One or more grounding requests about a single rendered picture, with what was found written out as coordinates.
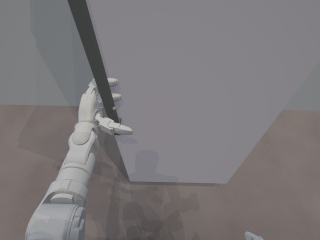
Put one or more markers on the left robot hand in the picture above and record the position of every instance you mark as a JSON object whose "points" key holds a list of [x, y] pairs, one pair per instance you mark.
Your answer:
{"points": [[91, 104]]}

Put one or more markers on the left robot forearm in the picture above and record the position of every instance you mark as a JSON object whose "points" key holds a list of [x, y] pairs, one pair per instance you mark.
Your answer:
{"points": [[71, 184]]}

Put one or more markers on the robot left upper arm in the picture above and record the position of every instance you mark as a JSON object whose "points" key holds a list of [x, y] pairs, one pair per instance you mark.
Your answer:
{"points": [[55, 221]]}

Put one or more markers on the fridge door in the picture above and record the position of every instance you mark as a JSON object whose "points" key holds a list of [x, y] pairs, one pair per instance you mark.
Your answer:
{"points": [[201, 80]]}

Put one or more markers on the handle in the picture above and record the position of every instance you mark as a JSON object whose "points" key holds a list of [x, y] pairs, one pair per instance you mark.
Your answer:
{"points": [[81, 15]]}

